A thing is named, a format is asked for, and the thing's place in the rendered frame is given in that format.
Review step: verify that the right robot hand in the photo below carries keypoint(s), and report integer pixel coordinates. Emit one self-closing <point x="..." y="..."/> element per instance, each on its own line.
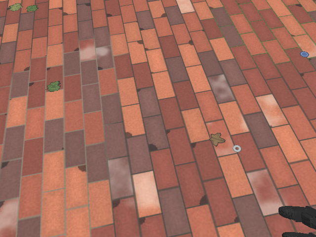
<point x="306" y="215"/>

